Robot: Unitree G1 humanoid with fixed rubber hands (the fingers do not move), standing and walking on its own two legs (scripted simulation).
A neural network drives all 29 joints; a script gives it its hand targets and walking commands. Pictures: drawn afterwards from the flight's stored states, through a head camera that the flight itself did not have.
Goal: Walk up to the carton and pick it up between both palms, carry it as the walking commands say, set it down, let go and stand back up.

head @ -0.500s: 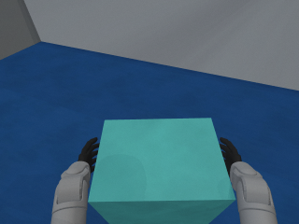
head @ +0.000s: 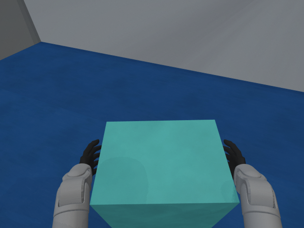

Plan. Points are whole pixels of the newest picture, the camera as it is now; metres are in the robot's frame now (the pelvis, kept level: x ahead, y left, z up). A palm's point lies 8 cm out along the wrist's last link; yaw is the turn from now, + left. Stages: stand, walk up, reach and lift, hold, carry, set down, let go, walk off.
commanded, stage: hold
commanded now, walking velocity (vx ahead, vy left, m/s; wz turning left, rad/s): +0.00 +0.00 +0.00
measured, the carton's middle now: (161, 178) +0.28 +0.00 -0.03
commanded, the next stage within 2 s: carry in 0.34 s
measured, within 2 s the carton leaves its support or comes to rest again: neither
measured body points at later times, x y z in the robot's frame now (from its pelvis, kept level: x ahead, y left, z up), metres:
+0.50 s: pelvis +0.00 +0.00 -0.02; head -0.03 +0.00 +0.43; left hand +0.29 +0.21 +0.04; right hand +0.30 -0.19 +0.04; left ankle +0.01 +0.11 -0.75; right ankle -0.01 -0.11 -0.75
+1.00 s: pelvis -0.02 -0.01 -0.02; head +0.00 -0.03 +0.43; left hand +0.26 +0.25 +0.08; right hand +0.35 -0.13 +0.07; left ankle -0.01 +0.10 -0.73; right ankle -0.02 -0.11 -0.75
